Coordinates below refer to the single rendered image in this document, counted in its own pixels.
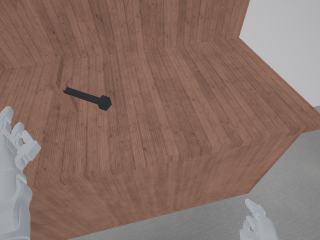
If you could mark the robot left forearm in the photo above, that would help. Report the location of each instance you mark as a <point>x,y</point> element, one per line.
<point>15,198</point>

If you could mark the left robot hand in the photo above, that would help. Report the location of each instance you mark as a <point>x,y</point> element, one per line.
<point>14,155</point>

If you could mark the right robot hand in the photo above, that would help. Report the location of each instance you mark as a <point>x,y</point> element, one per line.
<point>263,228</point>

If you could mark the tap lever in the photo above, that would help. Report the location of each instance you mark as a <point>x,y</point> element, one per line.
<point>103,102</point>

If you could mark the counter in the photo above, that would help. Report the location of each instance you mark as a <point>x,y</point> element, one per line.
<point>196,117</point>

